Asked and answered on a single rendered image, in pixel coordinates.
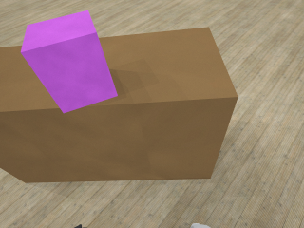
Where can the carton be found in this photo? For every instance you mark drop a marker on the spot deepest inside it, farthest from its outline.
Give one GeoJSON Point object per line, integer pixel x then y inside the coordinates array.
{"type": "Point", "coordinates": [66, 55]}

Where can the pedestal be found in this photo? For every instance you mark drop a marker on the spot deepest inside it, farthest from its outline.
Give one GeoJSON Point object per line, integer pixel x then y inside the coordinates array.
{"type": "Point", "coordinates": [174, 105]}

